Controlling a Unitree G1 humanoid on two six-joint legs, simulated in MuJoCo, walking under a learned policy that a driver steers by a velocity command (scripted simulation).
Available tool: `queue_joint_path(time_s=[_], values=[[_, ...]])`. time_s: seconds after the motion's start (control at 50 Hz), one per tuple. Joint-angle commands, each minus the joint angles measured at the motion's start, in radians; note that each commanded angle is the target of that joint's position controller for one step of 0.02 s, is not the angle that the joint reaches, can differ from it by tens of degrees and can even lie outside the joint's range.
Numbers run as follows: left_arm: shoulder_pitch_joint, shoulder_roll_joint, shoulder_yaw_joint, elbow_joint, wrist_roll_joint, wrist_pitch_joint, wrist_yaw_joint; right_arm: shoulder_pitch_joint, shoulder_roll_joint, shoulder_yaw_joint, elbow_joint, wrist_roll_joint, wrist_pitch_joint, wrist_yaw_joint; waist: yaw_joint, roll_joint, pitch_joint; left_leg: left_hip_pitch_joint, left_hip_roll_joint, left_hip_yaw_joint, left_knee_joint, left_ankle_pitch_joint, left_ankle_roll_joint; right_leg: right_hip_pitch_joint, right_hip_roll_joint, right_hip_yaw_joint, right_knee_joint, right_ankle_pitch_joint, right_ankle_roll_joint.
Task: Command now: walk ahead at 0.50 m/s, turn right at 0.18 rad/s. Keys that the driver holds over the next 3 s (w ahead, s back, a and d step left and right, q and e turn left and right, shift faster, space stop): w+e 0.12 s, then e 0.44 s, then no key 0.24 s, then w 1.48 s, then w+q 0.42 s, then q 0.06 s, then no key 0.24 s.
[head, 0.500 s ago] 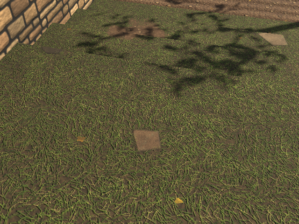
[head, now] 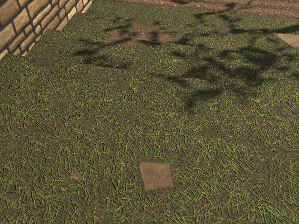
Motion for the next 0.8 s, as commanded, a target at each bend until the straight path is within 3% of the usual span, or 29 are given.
queue_joint_path(time_s=[0.02,0.1,0.12,0.14,0.16,0.18,0.2,0.22,0.26,0.28,0.32,0.4,0.44,0.46,0.48,0.5,0.54,0.56,0.6,0.62,0.64,0.66,0.68,0.7,0.72,0.74,0.76,0.78,0.8], values=[[0.035,0.076,0.019,-0.021,0.001,0.002,-0.010,-0.118,-0.163,-0.027,-0.097,-0.017,-0.016,-0.009,0.083,0.058,0.075,-0.186,0.311,-0.069,-0.123,0.638,0.155,0.183,0.033,-0.011,0.002,0.149,-0.037],[0.154,0.171,0.080,0.004,-0.007,-0.022,0.001,-0.108,-0.225,-0.043,-0.098,-0.014,-0.010,-0.012,0.142,0.094,0.058,-0.249,0.235,0.067,0.107,0.773,0.064,0.562,0.196,-0.149,0.054,-0.006,-0.057],[0.304,0.237,0.109,0.044,-0.022,-0.040,0.011,-0.069,-0.204,-0.043,-0.085,-0.028,-0.017,0.000,0.175,0.002,0.005,-0.343,0.176,0.089,0.384,0.668,0.025,0.759,0.202,-0.063,0.005,0.088,-0.103],[0.472,0.270,0.111,0.060,-0.023,-0.032,0.025,0.135,-0.047,0.002,-0.069,-0.065,-0.021,0.021,0.134,-0.200,-0.283,-0.528,0.068,0.048,0.749,0.064,-0.074,1.159,-0.014,0.344,-0.080,0.271,-0.358],[0.615,0.243,0.094,0.093,-0.016,-0.038,0.008,0.022,-0.074,0.004,-0.115,-0.005,-0.024,0.046,0.225,-0.191,-0.335,-0.770,-0.057,-0.076,1.088,-0.304,-0.082,1.232,-0.165,0.782,-0.313,0.060,-0.447],[0.564,0.227,0.106,0.109,-0.016,-0.056,0.012,-0.180,-0.112,-0.002,-0.171,0.030,-0.017,0.029,0.255,-0.069,-0.117,-0.894,0.009,-0.197,1.099,-0.231,-0.044,1.026,-0.149,0.725,-0.366,-0.092,-0.342],[0.412,0.196,0.095,0.078,-0.030,-0.064,0.012,-0.249,-0.138,-0.004,-0.193,0.032,-0.016,-0.010,0.200,0.032,-0.022,-0.841,0.063,-0.205,1.091,-0.147,-0.049,0.787,-0.135,0.653,-0.356,-0.075,-0.329],[0.312,0.138,0.070,0.056,-0.027,-0.065,0.014,-0.218,-0.124,0.010,-0.204,0.010,-0.013,-0.046,0.124,0.075,-0.082,-0.711,0.114,-0.229,1.040,-0.083,-0.053,0.623,-0.129,0.614,-0.338,0.100,-0.363],[0.150,0.057,0.038,0.007,-0.022,-0.068,0.013,-0.198,-0.084,0.034,-0.225,-0.021,0.016,-0.091,0.004,0.064,-0.053,-0.504,0.189,-0.225,0.907,-0.090,-0.074,0.313,-0.088,0.484,-0.404,0.275,-0.340],[0.104,0.078,0.045,-0.021,-0.030,-0.071,0.004,-0.189,-0.111,0.027,-0.239,-0.020,0.028,-0.101,-0.014,0.052,-0.080,-0.451,0.196,-0.208,0.851,-0.114,-0.099,0.285,-0.067,0.445,-0.442,0.285,-0.324],[0.113,0.142,0.067,-0.048,-0.024,-0.083,-0.005,-0.175,-0.139,0.017,-0.239,0.001,0.033,-0.105,-0.011,0.059,-0.081,-0.374,0.186,-0.164,0.777,-0.048,-0.142,0.232,-0.037,0.355,-0.450,0.363,-0.295],[0.260,0.179,0.086,-0.075,-0.009,-0.064,0.005,-0.261,-0.082,0.018,-0.294,-0.001,0.049,-0.082,0.037,0.028,-0.063,-0.395,0.148,-0.082,0.665,0.145,-0.168,0.274,0.057,0.262,-0.369,0.370,-0.221],[0.313,0.167,0.095,-0.091,-0.014,-0.056,0.012,-0.298,-0.115,0.004,-0.328,0.011,0.056,-0.084,0.057,-0.017,-0.064,-0.452,0.139,-0.071,0.641,0.129,-0.170,0.355,0.037,0.309,-0.305,0.380,-0.220],[0.328,0.136,0.090,-0.102,0.015,-0.052,0.016,-0.271,-0.124,0.001,-0.327,0.000,0.053,-0.087,0.063,-0.023,-0.077,-0.498,0.153,-0.129,0.711,0.186,-0.162,0.424,0.004,0.366,-0.225,0.439,-0.232],[0.354,0.131,0.092,-0.114,0.010,-0.053,0.018,-0.284,-0.137,-0.005,-0.342,0.007,0.048,-0.092,0.076,-0.028,-0.084,-0.586,0.153,-0.143,0.732,0.129,-0.170,0.510,-0.029,0.408,-0.176,0.537,-0.252],[0.396,0.157,0.103,-0.117,-0.029,-0.055,0.017,-0.387,-0.135,-0.004,-0.386,0.026,0.044,-0.099,0.114,-0.019,-0.071,-0.659,0.135,-0.104,0.597,-0.025,-0.191,0.598,-0.030,0.423,-0.173,0.581,-0.253],[0.431,0.168,0.110,-0.124,-0.033,-0.046,0.010,-0.453,-0.101,0.010,-0.411,0.033,0.043,-0.105,0.154,-0.045,-0.079,-0.688,0.120,-0.108,0.525,-0.065,-0.196,0.683,-0.041,0.499,-0.127,0.601,-0.258],[0.359,0.145,0.100,-0.169,0.020,-0.038,0.017,-0.320,-0.103,0.011,-0.374,0.003,0.035,-0.096,0.126,-0.076,-0.126,-0.628,0.113,-0.135,0.707,0.057,-0.178,0.638,-0.046,0.505,-0.040,0.612,-0.253],[0.395,0.165,0.108,-0.172,-0.060,-0.036,0.017,-0.448,-0.096,0.011,-0.415,0.034,0.032,-0.093,0.170,-0.024,-0.073,-0.712,0.097,-0.104,0.494,-0.098,-0.194,0.671,-0.045,0.553,-0.082,0.708,-0.255],[0.376,0.174,0.109,-0.178,-0.073,-0.029,0.013,-0.450,-0.087,0.018,-0.412,0.037,0.034,-0.088,0.174,-0.043,-0.081,-0.701,0.105,-0.108,0.450,-0.085,-0.194,0.692,-0.041,0.573,-0.071,0.670,-0.246],[0.230,0.167,0.098,-0.228,-0.011,-0.018,0.015,-0.245,-0.085,0.018,-0.342,0.006,0.025,-0.070,0.100,-0.046,-0.146,-0.523,0.105,-0.125,0.646,0.113,-0.175,0.549,-0.030,0.532,0.041,0.683,-0.217],[0.131,0.163,0.090,-0.277,-0.007,-0.015,0.013,-0.121,-0.108,0.000,-0.309,-0.001,0.016,-0.062,0.028,0.021,-0.136,-0.355,0.077,-0.082,0.636,0.118,-0.164,0.366,-0.006,0.495,0.080,0.826,-0.203],[0.130,0.201,0.093,-0.277,-0.053,-0.015,0.003,-0.121,-0.114,-0.010,-0.327,0.026,0.011,-0.063,-0.015,0.083,-0.096,-0.230,0.029,0.001,0.383,0.144,-0.139,0.271,0.066,0.419,0.051,0.821,-0.189],[0.108,0.193,0.081,-0.271,-0.068,-0.012,-0.017,-0.075,-0.103,-0.006,-0.316,0.042,0.005,-0.067,-0.059,0.057,-0.068,-0.046,0.018,0.012,0.279,0.395,-0.093,0.146,0.114,0.385,0.076,0.729,-0.161],[0.182,0.128,0.069,-0.265,-0.076,-0.016,-0.045,-0.109,-0.219,-0.033,-0.336,0.084,-0.006,-0.087,0.007,0.090,-0.127,0.093,0.198,-0.248,0.180,0.887,0.105,0.068,0.157,0.344,0.189,0.427,-0.045],[0.257,0.084,0.054,-0.263,-0.050,-0.010,-0.033,-0.161,-0.278,-0.044,-0.366,0.057,-0.013,-0.073,0.041,0.236,-0.216,0.194,0.469,-0.533,0.146,1.293,0.404,-0.088,0.272,0.193,0.505,-0.555,0.094],[0.258,0.145,0.081,-0.250,-0.039,0.005,-0.002,-0.194,-0.227,-0.037,-0.375,0.009,-0.024,-0.058,0.047,0.048,-0.165,0.092,0.523,-0.539,0.148,1.385,0.395,-0.139,0.206,0.149,0.648,-0.718,0.147],[0.236,0.143,0.080,-0.247,-0.031,0.023,0.025,-0.255,-0.190,-0.020,-0.374,0.022,-0.033,-0.042,0.081,0.045,-0.147,0.003,0.466,-0.486,0.188,1.276,0.310,-0.120,0.147,0.164,0.680,-0.698,0.201],[0.215,0.128,0.067,-0.245,-0.009,0.037,0.037,-0.329,-0.096,0.019,-0.396,0.055,-0.036,-0.025,0.106,0.086,-0.153,-0.038,0.390,-0.423,0.221,1.222,0.220,-0.106,0.102,0.162,0.668,-0.678,0.248]])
